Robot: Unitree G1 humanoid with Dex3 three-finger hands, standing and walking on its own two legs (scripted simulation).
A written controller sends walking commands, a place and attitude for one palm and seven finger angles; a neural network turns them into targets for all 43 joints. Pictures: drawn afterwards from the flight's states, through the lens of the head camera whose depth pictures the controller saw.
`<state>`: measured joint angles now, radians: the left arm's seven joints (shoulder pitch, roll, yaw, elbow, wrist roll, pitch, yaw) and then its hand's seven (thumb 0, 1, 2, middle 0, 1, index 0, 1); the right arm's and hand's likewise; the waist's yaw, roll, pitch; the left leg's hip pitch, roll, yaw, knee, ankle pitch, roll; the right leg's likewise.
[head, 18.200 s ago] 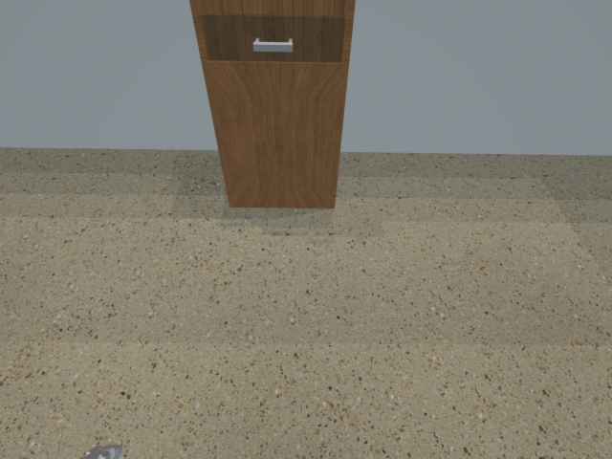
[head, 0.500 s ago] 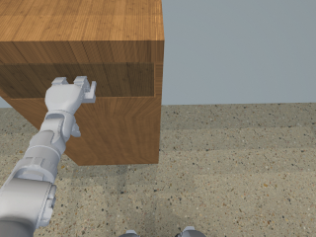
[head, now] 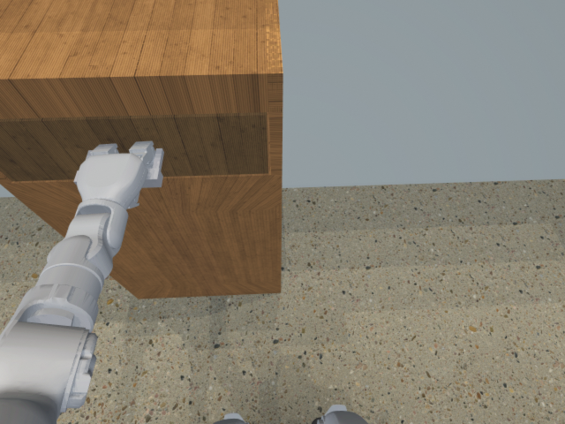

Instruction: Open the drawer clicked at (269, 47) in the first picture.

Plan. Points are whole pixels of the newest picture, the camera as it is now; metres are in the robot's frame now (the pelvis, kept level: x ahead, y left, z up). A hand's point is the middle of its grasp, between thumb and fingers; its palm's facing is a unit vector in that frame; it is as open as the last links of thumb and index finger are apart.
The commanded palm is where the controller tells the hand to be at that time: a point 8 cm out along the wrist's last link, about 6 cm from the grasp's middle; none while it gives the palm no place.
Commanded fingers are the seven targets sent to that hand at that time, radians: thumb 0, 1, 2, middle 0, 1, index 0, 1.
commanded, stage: close the thumb around the handle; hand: left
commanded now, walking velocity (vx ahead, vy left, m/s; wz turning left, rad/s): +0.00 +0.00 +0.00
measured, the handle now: (122, 167) +0.49 +0.25 +0.03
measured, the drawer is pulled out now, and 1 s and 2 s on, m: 0.00 0.09 0.22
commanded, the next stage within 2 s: pull the drawer open in 0.04 s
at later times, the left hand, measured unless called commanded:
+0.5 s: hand (127, 207) +0.43 +0.24 +0.01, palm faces -0.04 -0.06 -1.00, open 5.4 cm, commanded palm +0.39 +0.25 +0.07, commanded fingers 0.00 0.90 0.90 -0.40 -1.35 -0.40 -1.35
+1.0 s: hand (118, 249) +0.36 +0.23 +0.01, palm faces -0.03 -0.07 -1.00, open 5.3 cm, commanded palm +0.32 +0.24 +0.07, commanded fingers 0.00 0.90 0.90 -0.40 -1.35 -0.40 -1.35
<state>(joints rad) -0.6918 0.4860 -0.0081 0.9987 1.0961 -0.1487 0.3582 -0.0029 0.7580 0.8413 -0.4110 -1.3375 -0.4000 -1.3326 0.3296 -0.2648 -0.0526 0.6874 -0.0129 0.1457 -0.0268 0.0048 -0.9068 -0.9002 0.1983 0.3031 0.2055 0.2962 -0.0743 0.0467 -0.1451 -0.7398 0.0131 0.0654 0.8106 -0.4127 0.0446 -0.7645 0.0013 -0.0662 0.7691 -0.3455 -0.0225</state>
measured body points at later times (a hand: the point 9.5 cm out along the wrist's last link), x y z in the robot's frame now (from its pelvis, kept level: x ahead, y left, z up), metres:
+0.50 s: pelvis +0.02 +0.00 +0.01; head +0.10 -0.01 +0.45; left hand +0.43 +0.24 +0.06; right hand +0.07 -0.27 -0.13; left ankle -0.02 +0.09 -0.70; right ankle +0.00 -0.11 -0.70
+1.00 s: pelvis +0.03 +0.00 +0.01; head +0.09 -0.02 +0.46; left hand +0.36 +0.24 +0.06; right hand +0.16 -0.26 -0.11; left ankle -0.02 +0.09 -0.70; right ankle +0.00 -0.11 -0.70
